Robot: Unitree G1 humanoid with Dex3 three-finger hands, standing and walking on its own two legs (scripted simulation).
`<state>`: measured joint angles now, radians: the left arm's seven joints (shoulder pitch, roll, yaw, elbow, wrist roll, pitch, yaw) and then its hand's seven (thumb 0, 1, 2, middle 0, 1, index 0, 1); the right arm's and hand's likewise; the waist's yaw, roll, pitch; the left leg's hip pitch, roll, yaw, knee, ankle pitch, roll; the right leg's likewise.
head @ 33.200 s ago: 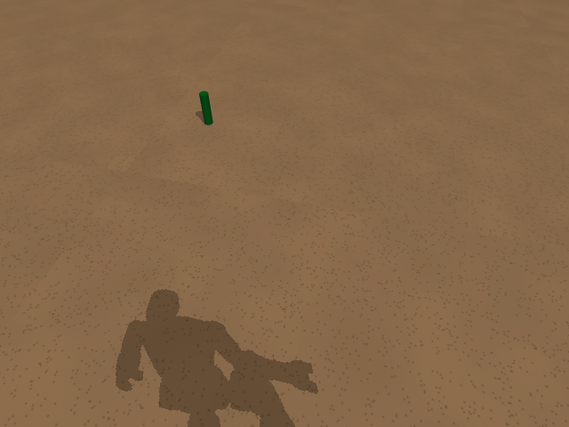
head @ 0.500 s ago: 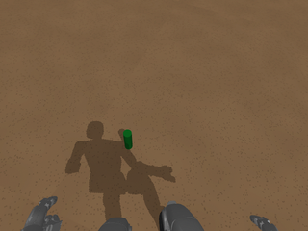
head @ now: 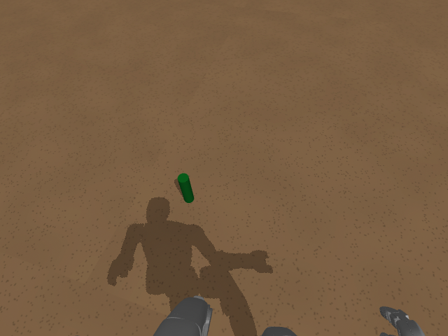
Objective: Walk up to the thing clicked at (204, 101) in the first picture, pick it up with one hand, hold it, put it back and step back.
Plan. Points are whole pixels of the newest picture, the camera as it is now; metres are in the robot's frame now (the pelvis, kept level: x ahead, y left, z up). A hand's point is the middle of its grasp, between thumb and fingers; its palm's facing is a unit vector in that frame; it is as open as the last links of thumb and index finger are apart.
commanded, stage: step back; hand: left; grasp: from the side
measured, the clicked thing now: (186, 188) +0.77 +0.25 -0.66
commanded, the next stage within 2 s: stand in 1.72 s
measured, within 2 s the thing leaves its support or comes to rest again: neither
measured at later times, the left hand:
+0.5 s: hand out of the picture -0.08 +0.23 -0.16, palm faces +0.03 -0.92 -0.38, open 7.4 cm
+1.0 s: hand out of the picture -0.25 +0.23 -0.14, palm faces +0.14 -0.89 -0.43, open 7.4 cm
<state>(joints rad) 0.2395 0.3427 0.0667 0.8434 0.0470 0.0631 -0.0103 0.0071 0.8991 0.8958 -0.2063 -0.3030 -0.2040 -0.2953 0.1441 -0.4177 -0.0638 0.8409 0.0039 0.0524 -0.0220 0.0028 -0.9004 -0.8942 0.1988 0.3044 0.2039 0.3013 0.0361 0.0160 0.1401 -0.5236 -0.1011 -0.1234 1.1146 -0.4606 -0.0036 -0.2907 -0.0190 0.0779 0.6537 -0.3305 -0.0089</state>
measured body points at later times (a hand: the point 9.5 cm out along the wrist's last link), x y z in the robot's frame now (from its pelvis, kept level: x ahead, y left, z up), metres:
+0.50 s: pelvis -0.17 -0.05 -0.01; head -0.10 -0.03 +0.44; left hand -0.09 +0.28 -0.13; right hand -0.02 -0.35 -0.11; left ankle -0.10 +0.11 -0.73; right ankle -0.21 -0.18 -0.70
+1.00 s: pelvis -0.27 -0.06 +0.00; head -0.26 -0.07 +0.45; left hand -0.26 +0.27 -0.11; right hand -0.19 -0.37 -0.13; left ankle -0.30 +0.06 -0.73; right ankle -0.23 -0.18 -0.71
